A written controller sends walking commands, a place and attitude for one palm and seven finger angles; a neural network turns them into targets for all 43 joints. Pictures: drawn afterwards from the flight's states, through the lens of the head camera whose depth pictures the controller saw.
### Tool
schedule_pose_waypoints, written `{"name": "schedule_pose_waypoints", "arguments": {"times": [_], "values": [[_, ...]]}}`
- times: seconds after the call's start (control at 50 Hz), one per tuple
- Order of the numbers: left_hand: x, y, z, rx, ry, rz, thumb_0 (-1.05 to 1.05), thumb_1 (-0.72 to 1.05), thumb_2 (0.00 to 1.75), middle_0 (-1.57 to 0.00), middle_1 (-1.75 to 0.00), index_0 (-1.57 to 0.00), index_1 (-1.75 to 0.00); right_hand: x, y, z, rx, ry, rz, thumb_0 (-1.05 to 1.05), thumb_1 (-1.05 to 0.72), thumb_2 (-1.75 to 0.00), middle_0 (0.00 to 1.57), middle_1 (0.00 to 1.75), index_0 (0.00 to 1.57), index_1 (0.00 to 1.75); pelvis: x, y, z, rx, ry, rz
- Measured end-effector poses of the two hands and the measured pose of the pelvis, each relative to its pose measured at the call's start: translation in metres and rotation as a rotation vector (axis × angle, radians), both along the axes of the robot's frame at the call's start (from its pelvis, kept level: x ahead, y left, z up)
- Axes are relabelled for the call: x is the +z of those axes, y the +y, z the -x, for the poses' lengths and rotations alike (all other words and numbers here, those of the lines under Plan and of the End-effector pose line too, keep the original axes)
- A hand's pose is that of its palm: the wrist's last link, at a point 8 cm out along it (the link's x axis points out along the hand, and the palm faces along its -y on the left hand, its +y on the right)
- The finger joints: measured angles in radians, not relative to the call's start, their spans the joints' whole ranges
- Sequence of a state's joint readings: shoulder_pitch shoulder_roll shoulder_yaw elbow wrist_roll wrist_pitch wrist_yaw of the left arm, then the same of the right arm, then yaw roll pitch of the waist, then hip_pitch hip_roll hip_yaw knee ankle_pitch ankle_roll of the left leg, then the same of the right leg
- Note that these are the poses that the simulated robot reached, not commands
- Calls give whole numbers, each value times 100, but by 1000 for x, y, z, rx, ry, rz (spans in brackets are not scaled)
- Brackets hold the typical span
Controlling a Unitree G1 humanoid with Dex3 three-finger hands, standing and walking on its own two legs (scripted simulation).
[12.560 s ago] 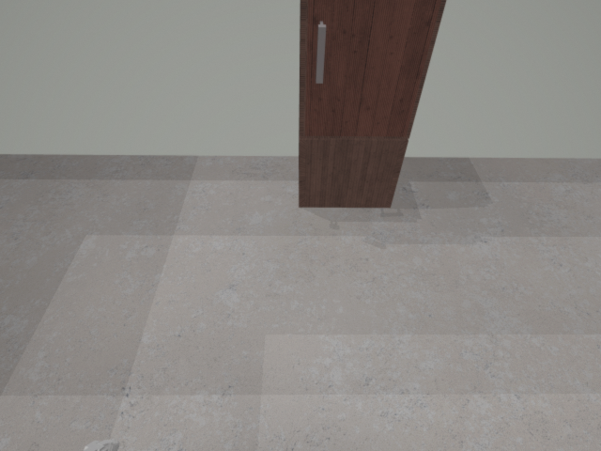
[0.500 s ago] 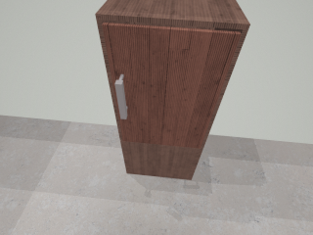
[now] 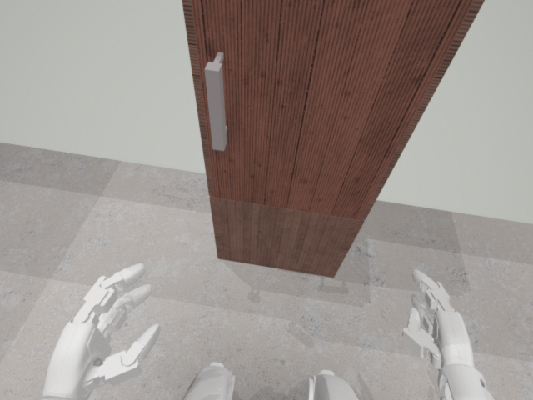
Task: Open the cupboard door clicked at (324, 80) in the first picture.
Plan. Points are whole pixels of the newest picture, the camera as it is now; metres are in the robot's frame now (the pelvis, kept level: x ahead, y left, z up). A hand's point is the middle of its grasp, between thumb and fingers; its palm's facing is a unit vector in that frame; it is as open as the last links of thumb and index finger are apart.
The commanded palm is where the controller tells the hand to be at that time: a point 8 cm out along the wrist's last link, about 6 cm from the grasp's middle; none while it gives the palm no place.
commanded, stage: raise the hand with hooked fingers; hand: left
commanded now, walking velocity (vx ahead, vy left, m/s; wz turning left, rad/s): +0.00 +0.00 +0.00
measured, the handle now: (219, 104) +0.60 +0.16 +0.09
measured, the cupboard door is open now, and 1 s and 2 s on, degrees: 0 0 0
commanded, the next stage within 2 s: move the hooked fingers beside the handle in 1.58 s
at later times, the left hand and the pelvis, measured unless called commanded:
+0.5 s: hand (111, 282) +0.24 +0.23 +0.06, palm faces -0.05 -1.00 -0.07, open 12.2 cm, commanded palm +0.22 +0.29 +0.08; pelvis +0.01 +0.02 +0.01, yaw +0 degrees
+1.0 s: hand (90, 234) +0.29 +0.27 +0.09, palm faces -0.03 -1.00 -0.06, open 13.9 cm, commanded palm +0.27 +0.32 +0.10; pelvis +0.02 +0.01 +0.03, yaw +0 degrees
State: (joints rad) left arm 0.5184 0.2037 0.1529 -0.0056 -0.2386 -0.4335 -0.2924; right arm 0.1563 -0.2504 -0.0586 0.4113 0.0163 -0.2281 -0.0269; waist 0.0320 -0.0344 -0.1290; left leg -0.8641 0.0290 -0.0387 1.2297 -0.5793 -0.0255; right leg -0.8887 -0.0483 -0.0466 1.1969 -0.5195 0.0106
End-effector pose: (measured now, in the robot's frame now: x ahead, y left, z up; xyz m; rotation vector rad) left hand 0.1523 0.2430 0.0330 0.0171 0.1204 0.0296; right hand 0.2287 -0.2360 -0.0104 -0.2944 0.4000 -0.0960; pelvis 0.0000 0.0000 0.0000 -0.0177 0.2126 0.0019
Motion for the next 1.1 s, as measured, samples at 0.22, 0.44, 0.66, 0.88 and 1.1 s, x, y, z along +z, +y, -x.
{"name": "schedule_pose_waypoints", "arguments": {"times": [0.22,0.44,0.66,0.88,1.1], "values": [[19,17,-49,-127,-36,-27,1,24,61,-24,-73,-25,-72,-59,46,35,13,239,-110,1,-90,-90,21,30,21,30,-2,9,-2,19,49,38],[37,41,-68,-69,-40,-54,1,-2,50,-26,-89,-27,-89,-45,10,70,-106,305,-43,1,-90,-90,21,30,21,30,13,15,-11,5,51,24],[43,54,-87,-78,-61,-51,0,-27,39,-28,-106,-29,-105,-22,-6,54,-101,251,13,1,-91,-90,20,30,20,29,21,12,-15,8,36,25],[59,73,-108,-65,-69,-51,0,-46,31,-30,-118,-30,-117,-21,5,46,-53,249,-24,1,-91,-90,21,30,21,30,28,6,-18,9,24,24],[71,87,-133,-71,-77,-43,-1,-49,30,-30,-120,-30,-119,-25,-6,65,-87,309,-14,1,-91,-90,21,30,21,30,32,5,-17,1,17,18]]}}
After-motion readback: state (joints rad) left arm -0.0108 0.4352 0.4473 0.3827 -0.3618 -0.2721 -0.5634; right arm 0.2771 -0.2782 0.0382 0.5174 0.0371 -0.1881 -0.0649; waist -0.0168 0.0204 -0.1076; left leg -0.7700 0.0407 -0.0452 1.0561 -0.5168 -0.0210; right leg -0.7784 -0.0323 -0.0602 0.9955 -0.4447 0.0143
